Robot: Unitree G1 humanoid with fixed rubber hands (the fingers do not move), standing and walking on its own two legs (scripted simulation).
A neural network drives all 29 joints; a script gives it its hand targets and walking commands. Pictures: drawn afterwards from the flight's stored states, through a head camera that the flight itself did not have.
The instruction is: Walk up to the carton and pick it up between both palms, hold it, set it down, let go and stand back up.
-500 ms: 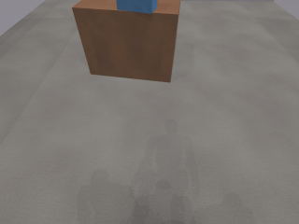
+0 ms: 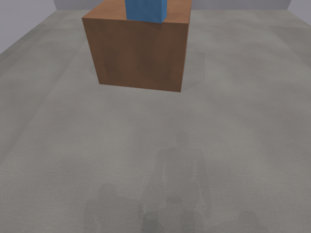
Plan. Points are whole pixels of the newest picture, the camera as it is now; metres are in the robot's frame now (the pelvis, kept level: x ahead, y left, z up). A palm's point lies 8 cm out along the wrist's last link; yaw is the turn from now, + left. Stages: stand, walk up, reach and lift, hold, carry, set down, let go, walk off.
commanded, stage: walk up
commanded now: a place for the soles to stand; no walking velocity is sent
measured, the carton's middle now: out of the picture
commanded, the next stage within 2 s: none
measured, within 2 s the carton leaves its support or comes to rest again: neither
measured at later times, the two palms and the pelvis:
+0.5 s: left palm (73, 203) +0.25 +0.28 -0.13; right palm out of the picture +0.01 -0.17 -0.12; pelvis +0.15 +0.04 +0.00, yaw +0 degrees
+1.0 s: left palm (91, 157) +0.42 +0.27 -0.14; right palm (218, 120) +0.58 -0.25 -0.10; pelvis +0.46 +0.01 -0.01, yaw +0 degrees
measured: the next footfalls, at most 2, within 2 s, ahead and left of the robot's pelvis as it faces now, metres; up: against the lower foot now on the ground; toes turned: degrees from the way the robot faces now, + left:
right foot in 0.68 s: +0.47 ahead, -0.08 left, +0.00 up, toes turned -8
left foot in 1.16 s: +0.76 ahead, +0.18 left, +0.00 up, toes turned +9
